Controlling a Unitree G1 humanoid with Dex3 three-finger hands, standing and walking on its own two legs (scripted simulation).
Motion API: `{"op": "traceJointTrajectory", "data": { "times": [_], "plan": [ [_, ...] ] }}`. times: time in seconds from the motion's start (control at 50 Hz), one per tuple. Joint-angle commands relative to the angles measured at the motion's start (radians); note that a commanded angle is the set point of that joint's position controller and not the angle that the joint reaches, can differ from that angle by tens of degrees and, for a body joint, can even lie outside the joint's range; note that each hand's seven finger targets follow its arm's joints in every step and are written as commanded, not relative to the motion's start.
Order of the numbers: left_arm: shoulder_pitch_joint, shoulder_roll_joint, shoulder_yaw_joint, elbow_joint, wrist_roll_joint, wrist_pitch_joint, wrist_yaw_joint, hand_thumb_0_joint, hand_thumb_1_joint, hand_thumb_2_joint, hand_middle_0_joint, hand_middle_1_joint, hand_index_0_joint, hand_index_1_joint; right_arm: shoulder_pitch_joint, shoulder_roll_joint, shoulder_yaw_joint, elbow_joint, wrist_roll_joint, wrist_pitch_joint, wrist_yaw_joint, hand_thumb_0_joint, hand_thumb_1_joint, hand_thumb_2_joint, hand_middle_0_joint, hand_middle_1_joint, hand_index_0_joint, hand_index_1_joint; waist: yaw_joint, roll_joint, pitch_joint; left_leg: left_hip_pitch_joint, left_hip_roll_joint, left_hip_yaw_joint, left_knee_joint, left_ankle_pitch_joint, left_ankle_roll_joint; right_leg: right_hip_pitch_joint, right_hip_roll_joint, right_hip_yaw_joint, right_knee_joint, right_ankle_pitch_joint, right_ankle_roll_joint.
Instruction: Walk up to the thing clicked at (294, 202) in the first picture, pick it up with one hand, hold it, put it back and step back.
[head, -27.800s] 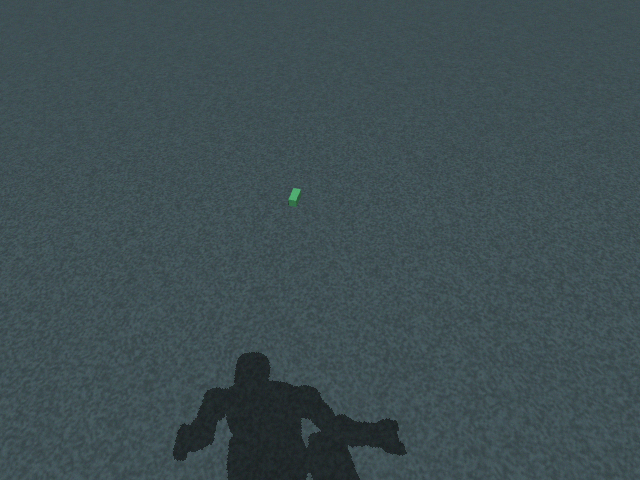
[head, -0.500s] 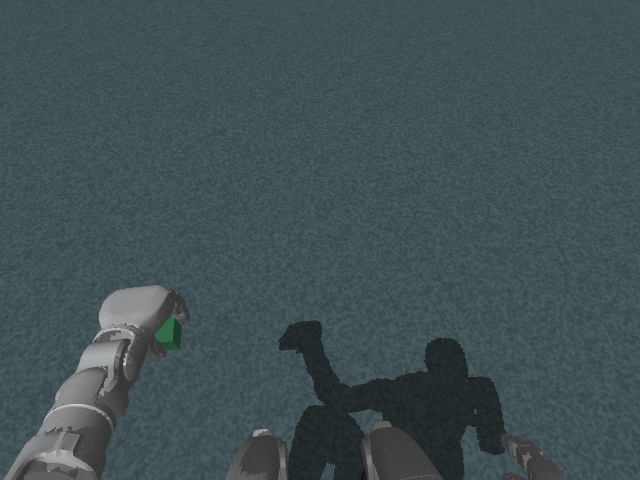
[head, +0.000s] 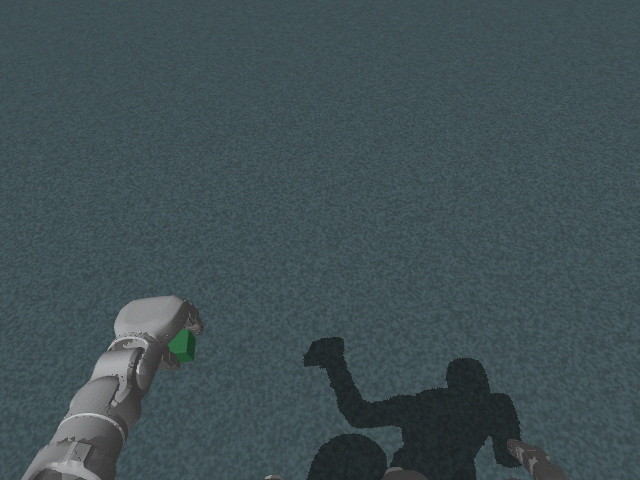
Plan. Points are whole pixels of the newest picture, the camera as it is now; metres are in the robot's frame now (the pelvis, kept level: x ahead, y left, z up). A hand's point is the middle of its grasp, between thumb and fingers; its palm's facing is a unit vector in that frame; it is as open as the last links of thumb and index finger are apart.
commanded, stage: hold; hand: left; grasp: from above
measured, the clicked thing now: (165, 347) +0.33 +0.24 -0.09
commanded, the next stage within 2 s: crouch in 1.78 s
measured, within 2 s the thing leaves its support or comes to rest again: neither
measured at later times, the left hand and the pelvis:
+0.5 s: hand (161, 342) +0.31 +0.22 -0.02, palm faces -0.45 -0.03 -0.89, open 6.5 cm; pelvis +0.01 +0.00 +0.01, yaw +0 degrees
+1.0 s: hand (156, 351) +0.29 +0.21 -0.01, palm faces -0.44 -0.03 -0.90, open 6.5 cm; pelvis -0.01 +0.00 +0.02, yaw -1 degrees
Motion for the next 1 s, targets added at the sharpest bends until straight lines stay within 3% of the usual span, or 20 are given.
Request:
{"op": "traceJointTrajectory", "data": {
  "times": [0.0,0.04,0.1,0.12,0.16,0.22,0.24,0.32,0.42,0.62,0.78,0.98],
  "plan": [
    [-0.288,0.205,0.075,-0.188,-0.005,-0.003,0.014,0.0,0.844,0.179,-1.204,-0.124,-1.224,-0.106,0.003,-0.141,-0.046,-0.106,0.005,-0.033,-0.013,0.0,-0.9,-0.898,0.2,0.3,0.2,0.3,-0.004,-0.013,-0.282,0.226,-0.024,-0.013,-0.123,0.321,-0.004,0.136,0.035,-0.009,-0.121,0.278,-0.03],
    [-0.283,0.216,0.084,-0.187,-0.011,-0.003,0.005,0.0,0.861,0.206,-1.217,-0.142,-1.236,-0.124,-0.007,-0.141,-0.047,-0.111,0.005,-0.029,-0.012,0.0,-0.899,-0.898,0.2,0.3,0.2,0.3,0.005,-0.019,-0.28,0.238,-0.026,-0.01,-0.122,0.353,0.0,0.151,0.033,-0.007,-0.13,0.312,-0.026],
    [-0.272,0.191,0.07,-0.2,-0.014,-0.004,-0.006,0.0,0.862,0.205,-1.224,-0.128,-1.241,-0.113,-0.013,-0.138,-0.042,-0.123,0.008,-0.023,-0.013,0.0,-0.899,-0.898,0.2,0.3,0.2,0.3,-0.002,-0.031,-0.253,0.239,-0.03,-0.005,-0.139,0.333,0.001,0.163,0.031,-0.001,-0.15,0.307,-0.024],
    [-0.277,0.209,0.086,-0.212,-0.017,-0.005,-0.005,0.0,0.858,0.213,-1.225,-0.111,-1.239,-0.1,-0.021,-0.141,-0.044,-0.123,0.008,-0.021,-0.013,0.0,-0.897,-0.898,0.2,0.3,0.2,0.3,0.009,-0.018,-0.253,0.247,-0.027,-0.007,-0.149,0.332,-0.002,0.168,0.032,-0.005,-0.155,0.294,-0.026],
    [-0.264,0.207,0.078,-0.205,-0.012,-0.003,-0.014,0.0,0.884,0.218,-1.247,-0.114,-1.26,-0.102,-0.031,-0.139,-0.042,-0.132,0.009,-0.017,-0.014,0.0,-0.898,-0.898,0.2,0.3,0.2,0.3,0.01,-0.025,-0.233,0.249,-0.027,-0.006,-0.158,0.32,0.0,0.166,0.031,-0.004,-0.164,0.285,-0.026],
    [-0.271,0.208,0.077,-0.235,-0.01,-0.006,-0.03,0.0,0.854,0.188,-1.224,-0.086,-1.237,-0.075,-0.036,-0.137,-0.039,-0.14,0.011,-0.012,-0.015,0.0,-0.898,-0.898,0.2,0.3,0.2,0.3,0.004,-0.025,-0.242,0.258,-0.031,-0.003,-0.166,0.321,0.002,0.182,0.029,-0.001,-0.167,0.291,-0.024],
    [-0.273,0.218,0.088,-0.243,-0.013,-0.008,-0.035,0.0,0.866,0.194,-1.228,-0.099,-1.244,-0.086,-0.044,-0.138,-0.041,-0.141,0.011,-0.012,-0.016,0.0,-0.899,-0.899,0.2,0.3,0.2,0.3,0.019,-0.023,-0.246,0.265,-0.031,-0.005,-0.17,0.332,0.001,0.194,0.029,-0.001,-0.17,0.301,-0.023],
    [-0.269,0.225,0.096,-0.276,-0.012,-0.012,-0.046,0.0,0.887,0.172,-1.238,-0.095,-1.258,-0.077,-0.055,-0.142,-0.042,-0.153,0.012,-0.006,-0.018,0.0,-0.897,-0.898,0.2,0.3,0.2,0.3,0.018,-0.023,-0.255,0.291,-0.032,0.002,-0.18,0.347,0.004,0.207,0.028,0.001,-0.179,0.316,-0.023],
    [-0.267,0.207,0.085,-0.287,-0.014,-0.008,-0.05,0.0,0.898,0.197,-1.248,-0.103,-1.265,-0.088,-0.064,-0.138,-0.037,-0.158,0.012,-0.003,-0.02,0.0,-0.898,-0.898,0.2,0.3,0.2,0.3,0.013,-0.03,-0.233,0.301,-0.029,0.0,-0.197,0.328,0.005,0.202,0.029,-0.002,-0.192,0.293,-0.023],
    [-0.244,0.21,0.081,-0.297,-0.02,-0.004,-0.07,0.0,0.892,0.213,-1.255,-0.103,-1.267,-0.094,-0.096,-0.133,-0.031,-0.176,0.017,-0.001,-0.025,0.0,-0.903,-0.901,0.199,0.3,0.199,0.3,0.029,-0.025,-0.2,0.319,-0.029,0.005,-0.24,0.297,0.005,0.224,0.027,-0.003,-0.23,0.256,-0.026],
    [-0.252,0.218,0.088,-0.329,-0.03,-0.01,-0.078,0.0,0.883,0.157,-1.225,-0.116,-1.25,-0.092,-0.122,-0.131,-0.022,-0.189,0.021,-0.005,-0.029,0.0,-0.904,-0.901,0.199,0.3,0.199,0.3,0.031,-0.03,-0.165,0.322,-0.031,0.003,-0.279,0.206,0.007,0.227,0.024,0.002,-0.272,0.164,-0.026],
    [-0.258,0.218,0.087,-0.366,-0.035,-0.008,-0.082,0.0,0.899,0.181,-1.239,-0.141,-1.265,-0.116,-0.141,-0.128,-0.019,-0.187,0.023,-0.01,-0.032,0.0,-0.906,-0.902,0.199,0.3,0.199,0.3,0.043,-0.018,-0.165,0.359,-0.031,0.006,-0.31,0.228,0.002,0.26,0.025,-0.002,-0.292,0.18,-0.028]
  ]
}}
